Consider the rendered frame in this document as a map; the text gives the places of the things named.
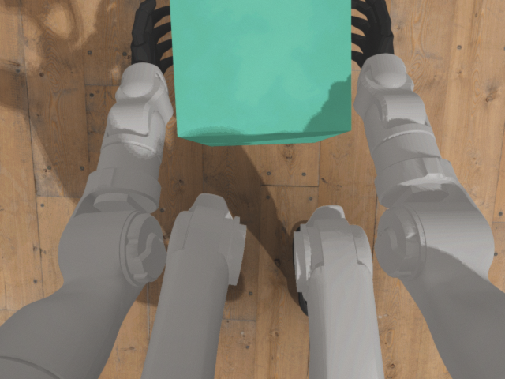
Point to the left robot forearm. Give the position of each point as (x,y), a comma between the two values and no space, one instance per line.
(127,174)

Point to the right robot upper arm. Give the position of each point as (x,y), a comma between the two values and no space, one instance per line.
(442,252)

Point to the right robot hand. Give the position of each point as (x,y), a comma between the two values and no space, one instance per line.
(378,37)

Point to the carton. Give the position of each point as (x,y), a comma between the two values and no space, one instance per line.
(250,72)

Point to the robot right thigh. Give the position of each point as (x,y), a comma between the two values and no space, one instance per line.
(344,341)

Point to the right robot shin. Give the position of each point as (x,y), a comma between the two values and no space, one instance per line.
(360,238)

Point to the left robot hand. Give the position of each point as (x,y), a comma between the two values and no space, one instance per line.
(144,46)

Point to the left robot upper arm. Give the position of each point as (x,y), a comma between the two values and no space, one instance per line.
(105,258)

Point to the right robot forearm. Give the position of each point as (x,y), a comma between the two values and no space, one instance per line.
(401,142)

